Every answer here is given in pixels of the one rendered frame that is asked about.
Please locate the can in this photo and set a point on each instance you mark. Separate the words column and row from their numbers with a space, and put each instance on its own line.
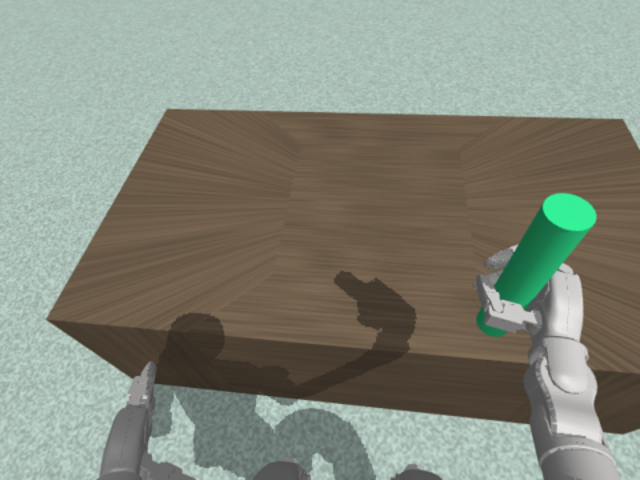
column 560, row 224

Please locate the right robot arm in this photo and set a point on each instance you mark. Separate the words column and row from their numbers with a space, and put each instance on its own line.
column 568, row 438

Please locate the left robot hand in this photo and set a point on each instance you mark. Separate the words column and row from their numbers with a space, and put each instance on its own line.
column 127, row 444

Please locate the right robot hand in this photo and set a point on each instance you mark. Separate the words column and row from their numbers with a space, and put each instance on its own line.
column 557, row 310

